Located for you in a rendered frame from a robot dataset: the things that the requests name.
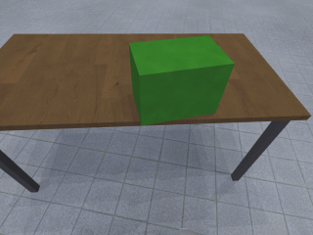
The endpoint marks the table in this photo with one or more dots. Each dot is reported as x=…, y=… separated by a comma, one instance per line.
x=84, y=80

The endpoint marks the carton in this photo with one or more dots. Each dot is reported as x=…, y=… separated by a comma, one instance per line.
x=178, y=78

